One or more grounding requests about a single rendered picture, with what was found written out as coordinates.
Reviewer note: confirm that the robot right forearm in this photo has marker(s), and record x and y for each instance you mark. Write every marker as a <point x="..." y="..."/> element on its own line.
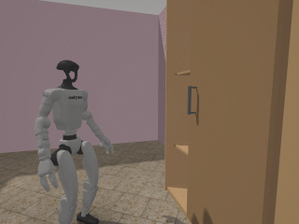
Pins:
<point x="42" y="138"/>

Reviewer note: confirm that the robot right thigh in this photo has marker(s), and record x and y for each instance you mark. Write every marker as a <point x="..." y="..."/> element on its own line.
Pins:
<point x="67" y="173"/>

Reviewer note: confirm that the handle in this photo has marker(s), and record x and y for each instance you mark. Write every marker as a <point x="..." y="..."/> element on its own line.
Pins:
<point x="189" y="101"/>

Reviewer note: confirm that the robot right hand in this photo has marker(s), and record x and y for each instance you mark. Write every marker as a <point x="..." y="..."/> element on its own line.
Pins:
<point x="46" y="167"/>

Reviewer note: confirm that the robot left forearm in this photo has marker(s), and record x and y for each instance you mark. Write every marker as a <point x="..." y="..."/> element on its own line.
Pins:
<point x="97" y="132"/>

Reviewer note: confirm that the robot thigh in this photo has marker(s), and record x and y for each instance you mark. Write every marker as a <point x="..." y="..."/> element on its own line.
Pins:
<point x="67" y="173"/>
<point x="90" y="164"/>

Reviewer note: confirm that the robot left hand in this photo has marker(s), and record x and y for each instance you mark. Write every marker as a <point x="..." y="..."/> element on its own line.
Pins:
<point x="104" y="141"/>

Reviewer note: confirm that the left robot upper arm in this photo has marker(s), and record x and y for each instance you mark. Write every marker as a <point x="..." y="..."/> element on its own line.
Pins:
<point x="85" y="114"/>

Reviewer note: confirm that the robot left thigh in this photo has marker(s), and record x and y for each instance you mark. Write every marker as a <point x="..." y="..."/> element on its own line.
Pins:
<point x="90" y="164"/>

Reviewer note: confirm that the wardrobe door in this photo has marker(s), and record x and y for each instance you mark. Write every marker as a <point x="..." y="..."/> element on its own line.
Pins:
<point x="283" y="205"/>
<point x="235" y="61"/>

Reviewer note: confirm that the right robot upper arm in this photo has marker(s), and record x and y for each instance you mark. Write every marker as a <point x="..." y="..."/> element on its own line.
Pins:
<point x="49" y="96"/>

